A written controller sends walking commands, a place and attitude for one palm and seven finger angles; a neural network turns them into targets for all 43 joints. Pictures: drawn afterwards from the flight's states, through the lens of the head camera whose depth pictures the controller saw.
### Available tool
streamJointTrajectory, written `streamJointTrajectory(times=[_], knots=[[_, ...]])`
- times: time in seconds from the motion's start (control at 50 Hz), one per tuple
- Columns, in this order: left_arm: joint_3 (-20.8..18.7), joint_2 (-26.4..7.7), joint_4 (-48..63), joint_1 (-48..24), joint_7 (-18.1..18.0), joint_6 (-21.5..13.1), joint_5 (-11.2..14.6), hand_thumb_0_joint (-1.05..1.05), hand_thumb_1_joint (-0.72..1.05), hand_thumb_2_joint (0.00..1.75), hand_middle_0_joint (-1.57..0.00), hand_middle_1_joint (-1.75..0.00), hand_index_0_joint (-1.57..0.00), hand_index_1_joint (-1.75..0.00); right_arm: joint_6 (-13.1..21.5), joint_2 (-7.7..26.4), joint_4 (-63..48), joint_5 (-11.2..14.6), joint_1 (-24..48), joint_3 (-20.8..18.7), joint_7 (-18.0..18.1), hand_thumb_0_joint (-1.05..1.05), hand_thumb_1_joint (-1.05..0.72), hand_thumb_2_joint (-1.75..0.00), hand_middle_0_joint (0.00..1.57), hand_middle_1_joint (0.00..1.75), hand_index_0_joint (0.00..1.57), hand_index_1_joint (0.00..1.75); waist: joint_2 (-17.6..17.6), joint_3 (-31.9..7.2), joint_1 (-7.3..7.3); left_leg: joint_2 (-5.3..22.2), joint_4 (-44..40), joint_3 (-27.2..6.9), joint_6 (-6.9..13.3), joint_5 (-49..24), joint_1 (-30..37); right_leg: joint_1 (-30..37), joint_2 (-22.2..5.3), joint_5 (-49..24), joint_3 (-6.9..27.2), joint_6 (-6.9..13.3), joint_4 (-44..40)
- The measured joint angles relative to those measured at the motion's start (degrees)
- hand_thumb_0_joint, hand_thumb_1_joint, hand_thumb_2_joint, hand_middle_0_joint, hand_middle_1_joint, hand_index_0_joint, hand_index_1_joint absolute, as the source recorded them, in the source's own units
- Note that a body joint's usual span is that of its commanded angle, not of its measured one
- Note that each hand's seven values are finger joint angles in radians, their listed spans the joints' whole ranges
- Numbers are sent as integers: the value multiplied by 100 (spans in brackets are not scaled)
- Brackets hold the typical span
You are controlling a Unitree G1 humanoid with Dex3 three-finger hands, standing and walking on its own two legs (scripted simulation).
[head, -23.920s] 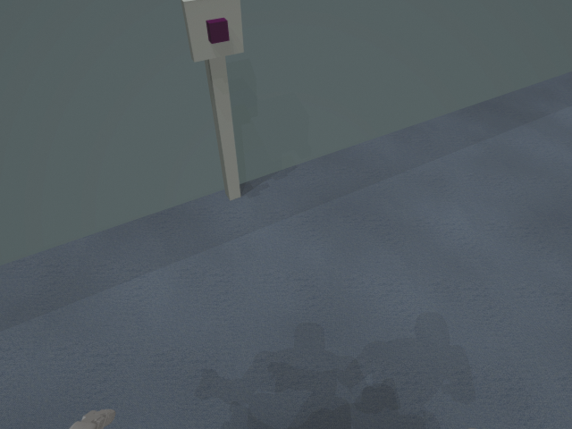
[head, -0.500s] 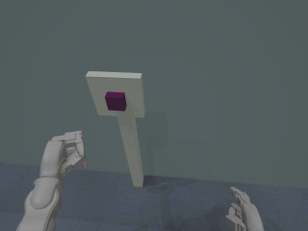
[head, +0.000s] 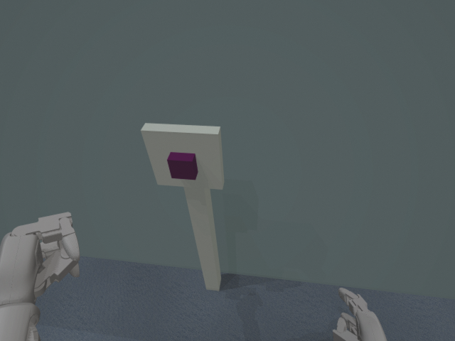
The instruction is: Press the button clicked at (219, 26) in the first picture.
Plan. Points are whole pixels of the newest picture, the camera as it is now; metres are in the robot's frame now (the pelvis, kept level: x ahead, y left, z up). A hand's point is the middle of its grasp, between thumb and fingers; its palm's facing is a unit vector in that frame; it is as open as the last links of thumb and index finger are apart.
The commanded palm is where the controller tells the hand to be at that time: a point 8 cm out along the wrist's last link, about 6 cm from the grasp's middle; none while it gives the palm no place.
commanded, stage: draw the hand back to the body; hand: left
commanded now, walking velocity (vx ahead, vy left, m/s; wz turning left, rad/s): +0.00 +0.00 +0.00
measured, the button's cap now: (183, 165) +0.49 +0.17 +0.03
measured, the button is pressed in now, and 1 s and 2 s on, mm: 0 0 0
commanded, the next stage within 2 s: step back with the hand held close in 0.34 s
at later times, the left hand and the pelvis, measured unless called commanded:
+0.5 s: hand (59, 262) +0.16 +0.24 +0.16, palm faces +0.42 -0.82 -0.39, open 3.1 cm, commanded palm +0.12 +0.28 +0.17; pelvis -0.01 +0.00 +0.00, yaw +0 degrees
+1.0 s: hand (31, 285) +0.13 +0.26 +0.16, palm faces +0.33 -0.80 -0.49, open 3.1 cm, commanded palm +0.08 +0.30 +0.17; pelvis -0.06 +0.02 -0.01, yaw -1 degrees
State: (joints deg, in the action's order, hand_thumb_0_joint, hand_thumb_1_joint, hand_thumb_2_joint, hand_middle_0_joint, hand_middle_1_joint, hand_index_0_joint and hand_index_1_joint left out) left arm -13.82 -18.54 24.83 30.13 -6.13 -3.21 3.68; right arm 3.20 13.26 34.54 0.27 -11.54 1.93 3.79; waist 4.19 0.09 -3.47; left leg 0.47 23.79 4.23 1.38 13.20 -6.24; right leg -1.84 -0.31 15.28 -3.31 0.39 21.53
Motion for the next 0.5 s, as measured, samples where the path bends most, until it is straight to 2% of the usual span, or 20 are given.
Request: streamJointTrajectory(times=[0.16,0.3,0.5], knots=[[-282,-45,376,264,-39,-162,2,1,89,90,-130,-149,-130,-150,133,37,34,-1,20,-74,37,1,-91,-90,20,30,20,30,58,15,-64,18,19,-19,-2,-11,16,49,20,-40,-17,4,-42],[-179,97,124,120,-35,-138,-26,1,89,90,-130,-149,-130,-150,148,-14,62,-23,64,-67,72,1,-91,-90,20,30,20,30,4,104,-77,33,-21,-31,-11,-88,4,32,38,-101,-28,21,-67],[-208,5,222,27,-46,-216,-48,1,89,90,-130,-149,-130,-150,207,-20,66,-23,13,-49,95,1,-91,-90,20,30,20,30,4,139,-34,61,-5,-31,-11,-100,8,78,68,-168,-24,20,-147]])
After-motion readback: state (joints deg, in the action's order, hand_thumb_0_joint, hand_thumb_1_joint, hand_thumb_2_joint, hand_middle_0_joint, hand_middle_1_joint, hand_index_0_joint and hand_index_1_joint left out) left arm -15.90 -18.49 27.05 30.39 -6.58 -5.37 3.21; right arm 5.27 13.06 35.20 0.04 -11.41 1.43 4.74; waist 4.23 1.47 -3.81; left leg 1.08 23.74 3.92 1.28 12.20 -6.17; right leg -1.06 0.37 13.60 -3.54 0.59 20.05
